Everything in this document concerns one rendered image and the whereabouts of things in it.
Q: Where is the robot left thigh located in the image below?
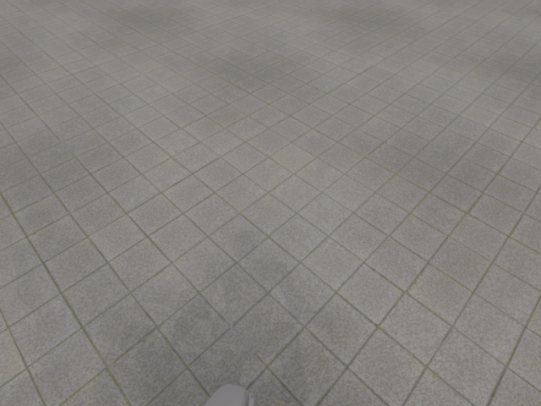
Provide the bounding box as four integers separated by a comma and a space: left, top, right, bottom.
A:
205, 384, 254, 406

